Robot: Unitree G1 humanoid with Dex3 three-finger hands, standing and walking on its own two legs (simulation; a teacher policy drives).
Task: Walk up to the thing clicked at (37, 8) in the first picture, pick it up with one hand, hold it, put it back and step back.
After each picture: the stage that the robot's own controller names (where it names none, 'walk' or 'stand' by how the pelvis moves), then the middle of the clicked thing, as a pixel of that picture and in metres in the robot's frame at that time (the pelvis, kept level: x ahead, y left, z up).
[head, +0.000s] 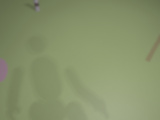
stand; (36, 2) +2.22 +0.66 -0.65
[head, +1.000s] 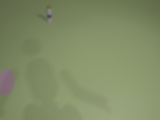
walk; (49, 14) +2.12 +0.35 -0.63
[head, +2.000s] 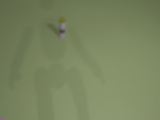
walk; (62, 28) +1.47 +0.11 -0.65
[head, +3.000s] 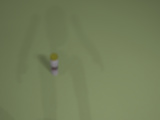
walk; (54, 64) +0.94 +0.18 -0.65
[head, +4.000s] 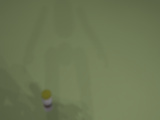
walk; (47, 101) +0.58 +0.19 -0.65
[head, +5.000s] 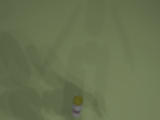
stand; (77, 106) +0.50 -0.02 -0.63
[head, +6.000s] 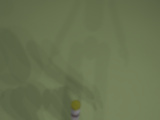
stand; (75, 110) +0.48 +0.02 -0.66
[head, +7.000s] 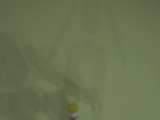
stand; (73, 113) +0.48 +0.03 -0.66
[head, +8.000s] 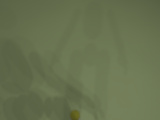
stand; out of the picture +0.46 +0.04 -0.66
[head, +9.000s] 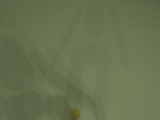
stand; out of the picture +0.46 +0.04 -0.66
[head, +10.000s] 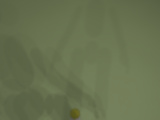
stand; (75, 119) +0.45 +0.04 -0.66
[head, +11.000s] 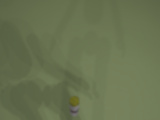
go down; (74, 106) +0.47 +0.02 -0.64
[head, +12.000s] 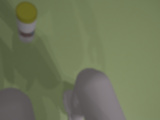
go down; (26, 25) +0.57 +0.05 -0.26
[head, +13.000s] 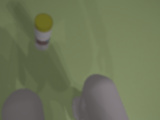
approach; (42, 34) +0.57 +0.04 -0.27
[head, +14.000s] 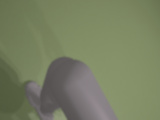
go down; out of the picture +0.58 +0.12 -0.21
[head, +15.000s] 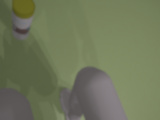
go down; (21, 21) +0.57 +0.07 -0.24
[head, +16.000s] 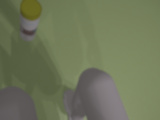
go down; (29, 23) +0.57 +0.06 -0.25
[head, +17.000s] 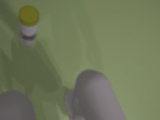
go down; (28, 29) +0.57 +0.05 -0.26
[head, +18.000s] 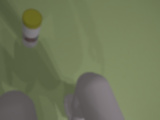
go down; (30, 31) +0.57 +0.05 -0.27
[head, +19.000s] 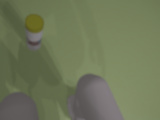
go down; (34, 35) +0.57 +0.04 -0.29
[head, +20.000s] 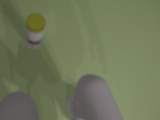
go down; (34, 34) +0.56 +0.04 -0.29
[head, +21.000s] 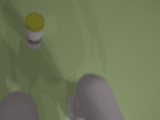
go down; (34, 34) +0.57 +0.04 -0.29
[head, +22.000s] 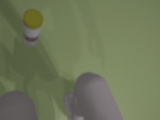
go down; (31, 30) +0.56 +0.04 -0.29
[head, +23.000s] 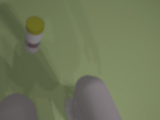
close in; (33, 37) +0.57 +0.04 -0.29
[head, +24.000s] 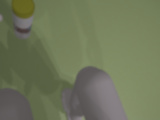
go down; (22, 21) +0.57 +0.05 -0.24
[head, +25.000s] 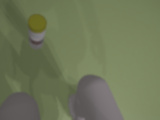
close in; (36, 34) +0.56 +0.04 -0.31
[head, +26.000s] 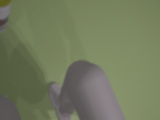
close in; out of the picture +0.58 +0.09 -0.22
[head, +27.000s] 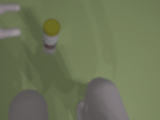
close in; (50, 39) +0.57 +0.03 -0.28
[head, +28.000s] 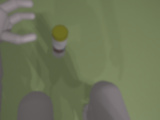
close in; (59, 43) +0.56 +0.01 -0.30
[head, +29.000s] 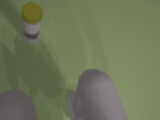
go down; (31, 27) +0.57 +0.04 -0.25
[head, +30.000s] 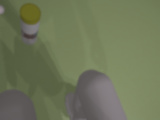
go down; (29, 27) +0.57 +0.05 -0.25
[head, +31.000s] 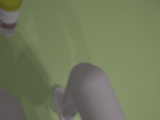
hold; (7, 15) +0.58 +0.08 -0.22
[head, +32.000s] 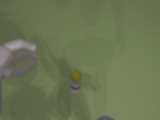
hold; (75, 82) +0.52 +0.00 -0.49
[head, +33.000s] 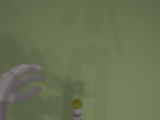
go down; (77, 110) +0.48 +0.01 -0.61
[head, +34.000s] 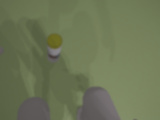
go down; (53, 49) +0.55 +0.01 -0.36
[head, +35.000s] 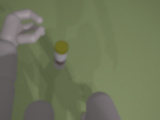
lower; (60, 56) +0.57 +0.01 -0.37
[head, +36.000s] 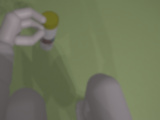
lower; (47, 33) +0.59 +0.03 -0.24
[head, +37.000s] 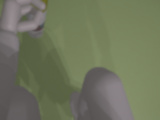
hold; (36, 18) +0.59 +0.03 -0.22
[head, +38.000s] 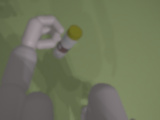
lower; (66, 43) +0.59 -0.02 -0.30
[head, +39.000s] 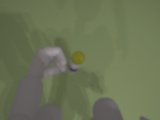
hold; (74, 64) +0.54 -0.02 -0.40
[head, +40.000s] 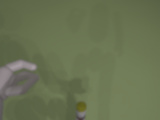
hold; (80, 113) +0.49 -0.02 -0.62
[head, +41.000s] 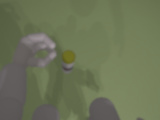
lower; (67, 63) +0.53 +0.00 -0.41
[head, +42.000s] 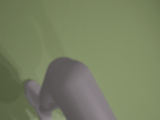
lower; out of the picture +0.63 +0.07 -0.22
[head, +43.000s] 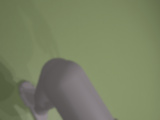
hold; out of the picture +0.72 +0.01 -0.32
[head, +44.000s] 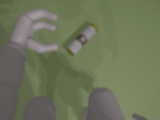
hold; (82, 39) +0.68 -0.14 -0.44
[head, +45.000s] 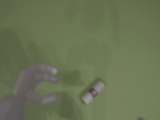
crouch; (93, 91) +0.61 -0.16 -0.67
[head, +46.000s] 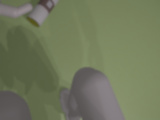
lower; (47, 3) +0.69 -0.11 -0.34
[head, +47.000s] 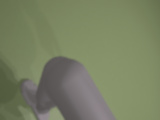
rest; out of the picture +0.72 -0.01 -0.31
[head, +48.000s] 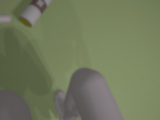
hold; (39, 4) +0.71 -0.04 -0.34
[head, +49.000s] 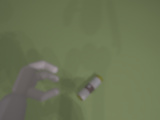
crouch; (90, 87) +0.64 -0.14 -0.65
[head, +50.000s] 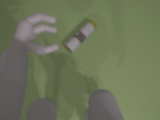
crouch; (80, 36) +0.69 -0.13 -0.47
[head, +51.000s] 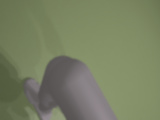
lower; out of the picture +0.76 +0.03 -0.31
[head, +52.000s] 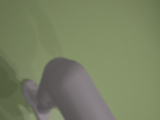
hold; out of the picture +0.77 +0.06 -0.32
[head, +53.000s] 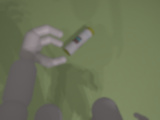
crouch; (79, 41) +0.74 -0.08 -0.50
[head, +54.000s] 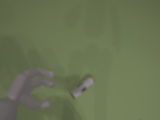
crouch; (83, 86) +0.72 -0.07 -0.69
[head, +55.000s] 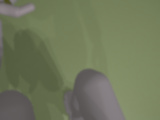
lower; out of the picture +0.83 +0.01 -0.35
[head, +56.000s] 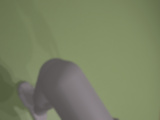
rest; out of the picture +0.85 +0.18 -0.32
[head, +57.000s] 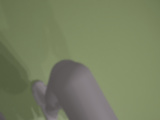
hold; out of the picture +0.87 +0.19 -0.33
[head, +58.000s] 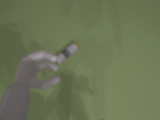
crouch; (66, 53) +0.86 +0.05 -0.61
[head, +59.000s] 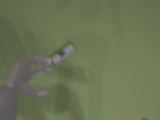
crouch; (63, 53) +0.86 +0.06 -0.65
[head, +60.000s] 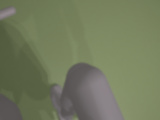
lower; out of the picture +0.94 +0.18 -0.32
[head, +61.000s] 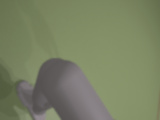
rest; out of the picture +0.93 +0.29 -0.33
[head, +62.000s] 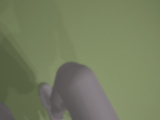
hold; out of the picture +0.94 +0.26 -0.33
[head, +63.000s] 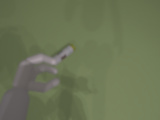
crouch; (62, 54) +0.91 +0.09 -0.63
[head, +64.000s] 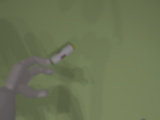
crouch; (62, 53) +0.89 +0.08 -0.66
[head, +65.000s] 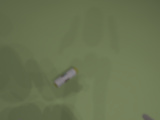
stand; (66, 77) +0.88 +0.06 -0.68
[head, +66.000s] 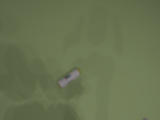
stand; (69, 78) +0.87 +0.05 -0.68
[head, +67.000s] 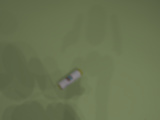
stand; (70, 79) +0.85 +0.03 -0.68
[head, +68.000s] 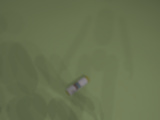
stand; (77, 85) +0.85 +0.02 -0.74
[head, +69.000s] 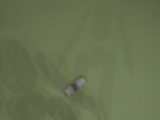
stand; (75, 86) +0.81 +0.04 -0.75
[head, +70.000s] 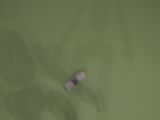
walk; (75, 80) +0.80 +0.03 -0.74
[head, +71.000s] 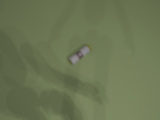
walk; (80, 54) +0.94 -0.02 -0.72
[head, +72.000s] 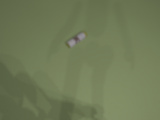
walk; (76, 39) +1.20 -0.03 -0.72
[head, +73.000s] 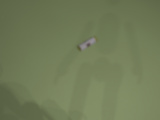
stand; (87, 43) +1.33 -0.08 -0.73
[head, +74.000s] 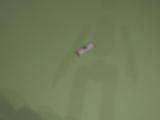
stand; (86, 49) +1.32 -0.08 -0.75
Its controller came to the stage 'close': yes
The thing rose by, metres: 0.00
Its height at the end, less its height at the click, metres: -0.09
